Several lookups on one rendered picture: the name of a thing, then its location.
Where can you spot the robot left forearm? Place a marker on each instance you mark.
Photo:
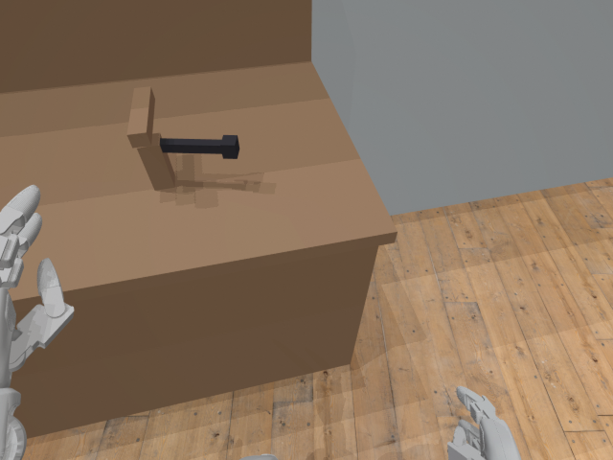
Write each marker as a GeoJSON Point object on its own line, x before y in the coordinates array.
{"type": "Point", "coordinates": [13, 438]}

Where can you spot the counter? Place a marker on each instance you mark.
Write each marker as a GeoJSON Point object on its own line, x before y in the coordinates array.
{"type": "Point", "coordinates": [190, 275]}

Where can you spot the robot left hand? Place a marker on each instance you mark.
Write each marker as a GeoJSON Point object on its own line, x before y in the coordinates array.
{"type": "Point", "coordinates": [19, 227]}

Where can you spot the robot right hand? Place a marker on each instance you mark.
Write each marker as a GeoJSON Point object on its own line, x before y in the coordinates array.
{"type": "Point", "coordinates": [492, 441]}

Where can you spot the tap lever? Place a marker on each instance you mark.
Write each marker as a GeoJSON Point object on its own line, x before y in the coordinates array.
{"type": "Point", "coordinates": [228, 146]}

